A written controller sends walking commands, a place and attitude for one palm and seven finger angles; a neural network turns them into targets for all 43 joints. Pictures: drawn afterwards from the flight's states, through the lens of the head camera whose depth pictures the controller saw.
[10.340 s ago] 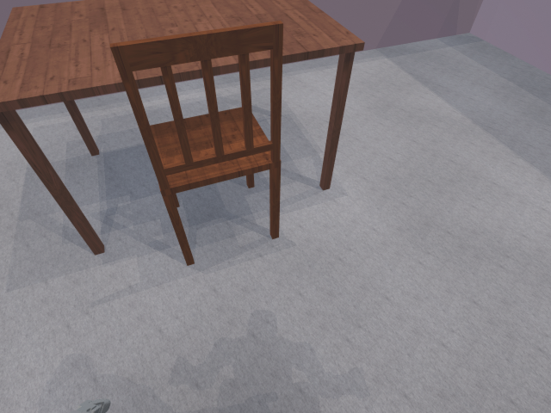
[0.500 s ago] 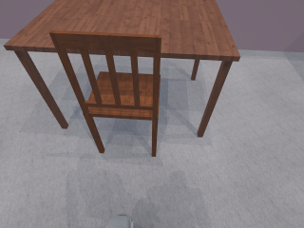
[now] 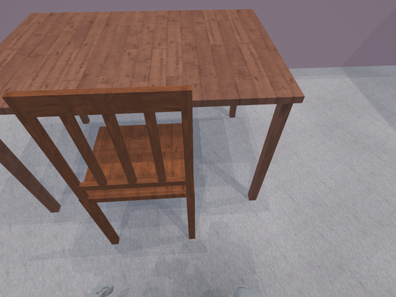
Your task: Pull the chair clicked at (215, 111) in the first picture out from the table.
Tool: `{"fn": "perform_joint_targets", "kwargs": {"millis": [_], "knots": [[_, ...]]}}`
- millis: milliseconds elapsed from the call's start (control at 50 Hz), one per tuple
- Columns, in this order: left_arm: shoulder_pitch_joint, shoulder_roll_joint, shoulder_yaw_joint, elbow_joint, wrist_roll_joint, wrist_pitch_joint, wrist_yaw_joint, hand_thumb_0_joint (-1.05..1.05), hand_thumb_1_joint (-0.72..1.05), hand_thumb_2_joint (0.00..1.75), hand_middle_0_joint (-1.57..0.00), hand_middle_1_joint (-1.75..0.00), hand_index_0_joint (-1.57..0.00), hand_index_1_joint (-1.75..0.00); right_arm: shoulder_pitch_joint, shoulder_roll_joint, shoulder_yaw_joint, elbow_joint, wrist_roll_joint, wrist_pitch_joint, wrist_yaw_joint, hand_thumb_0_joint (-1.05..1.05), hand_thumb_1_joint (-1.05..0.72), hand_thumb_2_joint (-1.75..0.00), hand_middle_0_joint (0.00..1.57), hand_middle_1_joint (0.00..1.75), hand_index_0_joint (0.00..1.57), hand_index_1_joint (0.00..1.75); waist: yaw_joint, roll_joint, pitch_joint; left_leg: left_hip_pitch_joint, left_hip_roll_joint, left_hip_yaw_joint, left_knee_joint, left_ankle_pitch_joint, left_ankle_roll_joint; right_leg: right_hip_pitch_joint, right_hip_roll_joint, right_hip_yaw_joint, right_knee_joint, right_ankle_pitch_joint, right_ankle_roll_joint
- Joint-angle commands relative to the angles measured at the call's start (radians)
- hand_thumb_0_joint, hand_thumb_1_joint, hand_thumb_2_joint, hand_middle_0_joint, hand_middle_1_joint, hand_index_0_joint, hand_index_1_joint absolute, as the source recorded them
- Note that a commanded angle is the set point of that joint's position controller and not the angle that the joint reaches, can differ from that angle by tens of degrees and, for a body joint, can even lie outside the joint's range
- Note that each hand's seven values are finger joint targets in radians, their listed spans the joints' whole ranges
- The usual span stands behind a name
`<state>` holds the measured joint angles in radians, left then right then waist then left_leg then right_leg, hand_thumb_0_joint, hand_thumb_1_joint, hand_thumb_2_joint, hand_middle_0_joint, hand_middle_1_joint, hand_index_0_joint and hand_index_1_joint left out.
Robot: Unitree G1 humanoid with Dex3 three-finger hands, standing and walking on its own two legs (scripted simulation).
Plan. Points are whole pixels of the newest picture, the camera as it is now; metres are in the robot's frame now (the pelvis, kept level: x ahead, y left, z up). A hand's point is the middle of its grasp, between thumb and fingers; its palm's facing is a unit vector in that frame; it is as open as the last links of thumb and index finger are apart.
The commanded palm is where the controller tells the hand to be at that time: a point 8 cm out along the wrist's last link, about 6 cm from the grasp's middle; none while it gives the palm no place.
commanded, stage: come to a stop and stand still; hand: left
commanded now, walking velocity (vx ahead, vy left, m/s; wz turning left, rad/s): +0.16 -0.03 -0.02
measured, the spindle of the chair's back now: (122, 152) +0.51 +0.24 -0.07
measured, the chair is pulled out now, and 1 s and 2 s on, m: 0.00 0.00 0.00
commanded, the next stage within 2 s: none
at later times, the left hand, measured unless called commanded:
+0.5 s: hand out of the picture +0.11 +0.21 -0.19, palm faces +0.06 -0.98 -0.21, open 7.3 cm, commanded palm none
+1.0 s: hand out of the picture +0.03 +0.15 -0.17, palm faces +0.01 -0.98 -0.20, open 7.3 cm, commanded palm none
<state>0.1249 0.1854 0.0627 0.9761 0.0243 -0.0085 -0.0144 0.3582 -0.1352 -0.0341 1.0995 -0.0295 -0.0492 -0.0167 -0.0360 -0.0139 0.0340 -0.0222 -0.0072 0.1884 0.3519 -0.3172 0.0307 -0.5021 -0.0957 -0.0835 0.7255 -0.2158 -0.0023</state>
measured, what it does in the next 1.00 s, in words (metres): steps on the spot: right foot, then left foot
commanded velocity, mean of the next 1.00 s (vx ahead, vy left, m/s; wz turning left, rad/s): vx -0.08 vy -0.02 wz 0.00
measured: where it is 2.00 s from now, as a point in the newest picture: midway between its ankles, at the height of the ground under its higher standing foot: outside the picture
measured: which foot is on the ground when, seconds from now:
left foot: down 0.00-0.08, up 0.10-0.44, down 0.46-1.00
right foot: up 0.00-0.06, down 0.08-0.46, up 0.48-0.88, down 0.90-1.00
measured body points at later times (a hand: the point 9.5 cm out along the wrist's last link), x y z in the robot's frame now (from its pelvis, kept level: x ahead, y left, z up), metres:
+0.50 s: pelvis +0.05 +0.02 -0.01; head +0.07 +0.04 +0.44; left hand +0.11 +0.26 -0.17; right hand +0.12 -0.22 -0.15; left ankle +0.07 +0.12 -0.74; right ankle +0.11 -0.11 -0.73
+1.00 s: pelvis +0.03 -0.02 +0.00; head +0.03 -0.03 +0.45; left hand +0.03 +0.20 -0.15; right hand +0.01 -0.24 -0.17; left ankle +0.07 +0.12 -0.74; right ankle -0.01 -0.12 -0.74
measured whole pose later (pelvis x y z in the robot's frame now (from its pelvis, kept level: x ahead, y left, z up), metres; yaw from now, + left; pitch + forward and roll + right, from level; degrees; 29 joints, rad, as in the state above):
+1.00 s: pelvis +0.03 -0.02 +0.00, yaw -1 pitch -1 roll +0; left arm 0.27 0.13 0.01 1.15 0.01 0.01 0.02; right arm 0.28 -0.17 -0.03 1.14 -0.01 0.03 -0.03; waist -0.03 0.03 0.02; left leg -0.24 0.05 0.05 0.42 -0.16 -0.03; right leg -0.12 -0.01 -0.04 0.44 -0.30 -0.01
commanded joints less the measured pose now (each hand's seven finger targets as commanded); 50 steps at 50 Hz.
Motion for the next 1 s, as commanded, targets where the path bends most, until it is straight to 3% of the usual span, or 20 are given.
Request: {"fn": "perform_joint_targets", "kwargs": {"millis": [0,20,40,60,80,100,160,340,400,420,440,460,480,540,740,820,860,880,920,980], "knots": [[0.104,0.035,-0.003,-0.011,0.000,-0.024,0.005,0.00,0.90,0.90,-0.20,-0.30,-0.20,-0.30,0.041,-0.147,-0.021,-0.016,0.003,-0.011,-0.007,0.00,-0.90,-0.90,0.20,0.30,0.20,0.30,0.055,0.084,0.030,-0.077,0.253,-0.117,0.068,0.616,0.093,0.208,0.071,-0.066,-0.164,0.053,-0.029],[0.200,0.069,0.002,0.022,0.001,-0.035,0.009,0.00,0.90,0.90,-0.20,-0.30,-0.20,-0.30,0.036,-0.139,-0.015,-0.014,0.011,-0.012,-0.006,0.00,-0.90,-0.90,0.20,0.30,0.20,0.30,0.098,0.047,-0.024,-0.122,0.211,-0.088,0.202,0.598,0.059,0.366,0.063,-0.044,-0.231,0.143,-0.038],[0.298,0.139,0.017,0.051,0.005,-0.049,0.022,0.00,0.90,0.90,-0.20,-0.30,-0.20,-0.30,0.056,-0.099,-0.009,-0.019,0.022,-0.013,-0.002,0.00,-0.90,-0.90,0.20,0.30,0.20,0.30,0.125,-0.111,-0.109,-0.297,0.129,-0.048,0.415,0.396,0.012,0.582,-0.090,0.151,-0.226,0.447,-0.088],[0.351,0.203,0.025,0.069,-0.008,-0.053,0.028,0.00,0.90,0.90,-0.20,-0.30,-0.20,-0.30,0.103,-0.074,-0.004,-0.031,0.030,-0.010,-0.007,0.00,-0.90,-0.90,0.20,0.30,0.20,0.30,0.105,-0.195,-0.189,-0.382,0.015,-0.042,0.643,-0.205,-0.034,0.658,-0.321,0.374,-0.291,0.887,-0.221],[0.298,0.195,0.012,0.060,-0.018,-0.050,0.035,0.00,0.90,0.90,-0.20,-0.30,-0.20,-0.30,0.075,-0.078,-0.003,-0.029,0.034,0.006,-0.019,0.00,-0.90,-0.90,0.20,0.30,0.20,0.30,0.094,-0.100,-0.195,-0.337,0.038,-0.160,0.711,-0.314,-0.040,0.550,-0.346,0.355,-0.316,1.017,-0.273],[0.211,0.184,0.007,0.044,-0.013,-0.046,0.044,0.00,0.90,0.90,-0.20,-0.30,-0.20,-0.30,0.055,-0.066,-0.001,-0.031,0.034,0.022,-0.019,0.00,-0.90,-0.90,0.20,0.30,0.20,0.30,0.071,-0.138,-0.166,-0.342,0.059,-0.193,0.730,-0.303,-0.046,0.463,-0.339,0.347,-0.332,0.948,-0.281],[0.064,0.135,0.001,0.005,-0.003,-0.015,0.065,0.00,0.90,0.90,-0.20,-0.30,-0.20,-0.30,0.035,-0.036,-0.003,-0.018,0.036,0.062,-0.022,0.00,-0.90,-0.90,0.20,0.30,0.20,0.30,0.025,-0.029,-0.095,-0.293,0.066,-0.201,0.604,-0.242,-0.054,0.302,-0.263,0.188,-0.336,0.792,-0.230],[0.039,0.158,0.026,-0.022,0.007,0.024,0.060,0.00,0.90,0.90,-0.20,-0.30,-0.20,-0.30,-0.023,-0.059,-0.030,-0.087,0.024,0.089,-0.007,0.00,-0.90,-0.90,0.20,0.30,0.20,0.30,0.032,-0.148,-0.119,-0.278,0.022,-0.152,0.435,-0.099,-0.072,0.285,-0.202,0.152,-0.340,0.490,-0.186],[0.029,0.146,0.024,-0.025,-0.002,0.034,0.056,0.00,0.90,0.90,-0.20,-0.30,-0.20,-0.30,0.029,-0.068,-0.027,-0.079,0.020,0.070,-0.005,0.00,-0.90,-0.90,0.20,0.30,0.20,0.30,-0.006,-0.138,-0.111,-0.113,0.030,-0.142,0.125,0.111,-0.059,0.193,-0.139,0.133,-0.271,0.197,-0.102],[0.052,0.103,0.014,-0.031,-0.010,0.039,0.051,0.00,0.90,0.90,-0.20,-0.30,-0.20,-0.30,0.026,-0.112,-0.029,-0.085,0.016,0.057,-0.004,0.00,-0.90,-0.90,0.20,0.30,0.20,0.30,0.000,0.023,-0.096,-0.088,0.118,-0.243,0.004,0.134,-0.033,0.131,-0.061,0.091,-0.175,0.020,-0.054],[0.094,0.044,0.001,-0.034,-0.016,0.045,0.047,0.00,0.90,0.90,-0.20,-0.30,-0.20,-0.30,-0.036,-0.177,-0.037,-0.121,0.007,0.050,-0.005,0.00,-0.90,-0.90,0.20,0.30,0.20,0.30,0.027,0.259,-0.042,-0.196,0.318,-0.475,-0.128,0.177,0.031,0.078,0.049,0.023,-0.054,-0.239,0.010],[0.086,0.065,0.003,-0.030,-0.009,0.056,0.051,0.00,0.90,0.90,-0.20,-0.30,-0.20,-0.30,-0.107,-0.208,-0.037,-0.147,0.003,0.051,-0.014,0.00,-0.90,-0.90,0.20,0.30,0.20,0.30,0.023,0.291,-0.001,-0.322,0.377,-0.560,-0.191,0.119,0.083,0.105,0.078,0.079,0.079,-0.324,0.021],[0.075,0.078,0.009,-0.016,-0.004,0.062,0.050,0.00,0.90,0.90,-0.20,-0.30,-0.20,-0.30,-0.146,-0.191,-0.032,-0.151,0.000,0.049,-0.026,0.00,-0.90,-0.90,0.20,0.30,0.20,0.30,0.033,0.235,0.037,-0.373,0.350,-0.533,-0.205,0.067,0.093,0.123,0.073,0.137,0.156,-0.282,0.015],[0.160,0.085,0.011,0.050,-0.005,0.049,0.029,0.00,0.90,0.90,-0.20,-0.30,-0.20,-0.30,-0.197,-0.160,-0.012,-0.138,0.008,0.042,-0.033,0.00,-0.90,-0.90,0.20,0.30,0.20,0.30,0.065,0.119,0.006,-0.246,0.276,-0.398,-0.165,0.074,0.092,0.085,0.076,0.140,0.221,-0.171,0.027],[0.137,0.047,-0.018,0.073,-0.009,0.045,0.024,0.00,0.90,0.90,-0.20,-0.30,-0.20,-0.30,-0.071,-0.187,-0.031,-0.053,0.009,0.048,-0.036,0.00,-0.90,-0.90,0.20,0.30,0.20,0.30,-0.010,0.172,-0.036,-0.045,0.283,-0.371,-0.116,0.255,0.122,0.138,0.056,0.074,-0.039,-0.252,0.038],[0.231,0.036,-0.027,0.128,-0.013,0.030,0.034,0.00,0.90,0.90,-0.20,-0.30,-0.20,-0.30,-0.077,-0.176,-0.030,-0.028,0.016,0.049,-0.028,0.00,-0.90,-0.90,0.20,0.30,0.20,0.30,0.032,0.160,-0.066,-0.116,0.225,-0.327,-0.057,0.213,0.072,0.316,0.064,0.037,-0.325,-0.047,0.024],[0.238,0.077,-0.030,0.145,-0.011,0.012,0.045,0.00,0.90,0.90,-0.20,-0.30,-0.20,-0.30,-0.081,-0.108,-0.017,-0.024,0.027,0.047,-0.020,0.00,-0.90,-0.90,0.20,0.30,0.20,0.30,0.031,0.026,-0.012,-0.234,0.131,-0.245,0.016,0.106,-0.007,0.386,-0.030,0.153,-0.451,0.019,-0.007],[0.212,0.093,-0.034,0.145,-0.015,0.007,0.046,0.00,0.90,0.90,-0.20,-0.30,-0.20,-0.30,-0.083,-0.082,-0.006,-0.021,0.027,0.049,-0.013,0.00,-0.90,-0.90,0.20,0.30,0.20,0.30,0.017,0.004,0.011,-0.206,0.089,-0.206,0.023,0.068,-0.032,0.311,-0.080,0.186,-0.471,-0.037,-0.032],[0.171,0.094,-0.036,0.147,-0.019,-0.004,0.044,0.00,0.90,0.90,-0.20,-0.30,-0.20,-0.30,-0.075,-0.070,0.004,-0.006,0.016,0.056,-0.011,0.00,-0.90,-0.90,0.20,0.30,0.20,0.30,0.012,-0.151,0.048,-0.141,0.069,-0.187,0.053,0.109,-0.042,0.196,-0.068,0.203,-0.509,-0.108,-0.047],[0.167,0.064,-0.041,0.144,-0.021,-0.002,0.048,0.00,0.90,0.90,-0.20,-0.30,-0.20,-0.30,-0.023,-0.070,0.009,0.030,0.014,0.055,-0.012,0.00,-0.90,-0.90,0.20,0.30,0.20,0.30,0.005,-0.095,0.092,-0.127,0.086,-0.196,0.039,0.162,-0.039,0.175,-0.039,0.172,-0.502,-0.137,-0.043]]}}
